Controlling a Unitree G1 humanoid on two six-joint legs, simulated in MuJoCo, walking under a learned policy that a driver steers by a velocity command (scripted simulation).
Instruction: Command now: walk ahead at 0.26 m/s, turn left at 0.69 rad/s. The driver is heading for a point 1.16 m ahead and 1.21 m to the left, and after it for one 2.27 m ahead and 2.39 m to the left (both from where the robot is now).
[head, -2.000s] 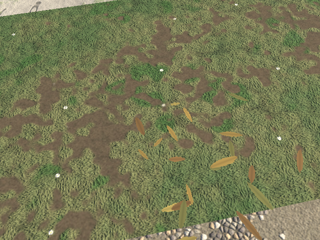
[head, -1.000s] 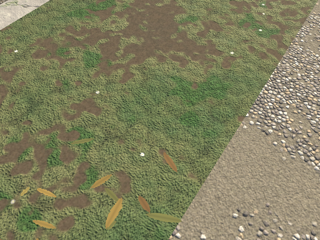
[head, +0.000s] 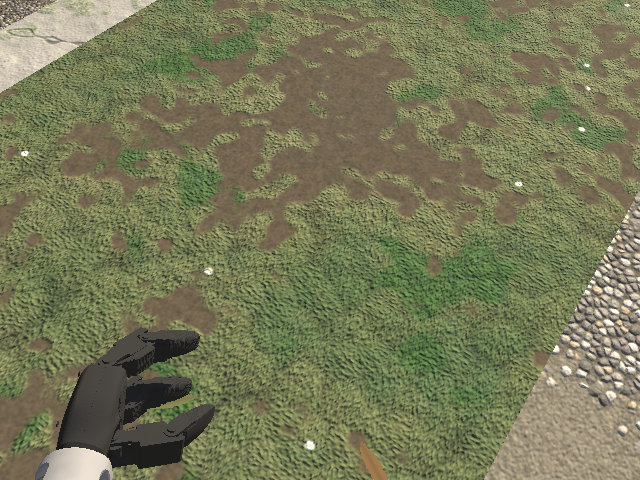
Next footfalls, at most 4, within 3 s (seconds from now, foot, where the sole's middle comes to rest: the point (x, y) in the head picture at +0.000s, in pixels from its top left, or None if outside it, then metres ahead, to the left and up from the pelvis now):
0.02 right None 0.23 -0.11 -0.76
0.42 left None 0.15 0.15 -0.76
0.90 right None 0.31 0.01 -0.76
1.34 left None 0.07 0.15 -0.76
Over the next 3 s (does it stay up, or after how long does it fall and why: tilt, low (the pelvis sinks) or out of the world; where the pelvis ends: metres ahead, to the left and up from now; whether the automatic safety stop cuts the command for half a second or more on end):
stays up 0.68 0.45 0.02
